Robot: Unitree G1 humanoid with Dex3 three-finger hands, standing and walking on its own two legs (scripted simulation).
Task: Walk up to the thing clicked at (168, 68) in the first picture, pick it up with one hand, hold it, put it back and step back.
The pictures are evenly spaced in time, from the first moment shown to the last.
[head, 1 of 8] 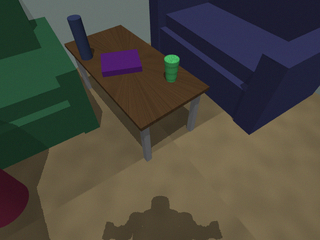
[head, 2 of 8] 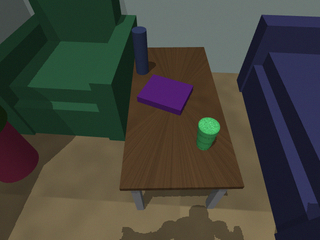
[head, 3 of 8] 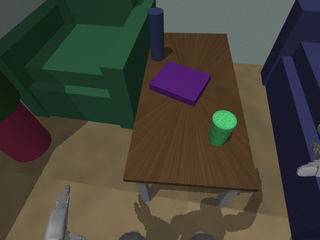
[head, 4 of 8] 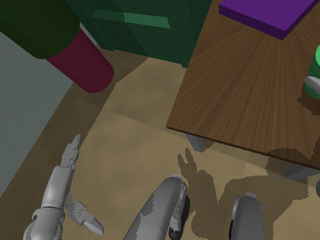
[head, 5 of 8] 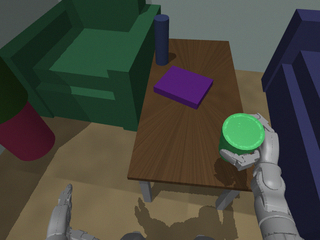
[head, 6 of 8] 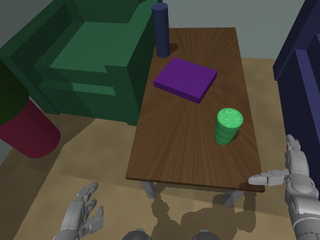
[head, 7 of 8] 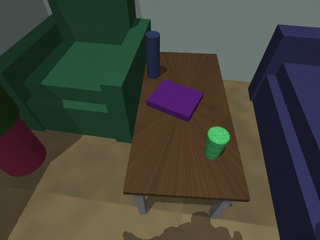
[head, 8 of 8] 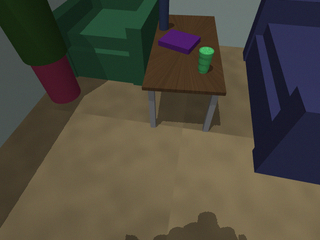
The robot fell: no
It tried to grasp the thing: yes
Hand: right
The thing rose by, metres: 0.26
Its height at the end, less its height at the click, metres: +0.00
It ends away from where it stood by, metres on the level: 0.00
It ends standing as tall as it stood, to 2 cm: yes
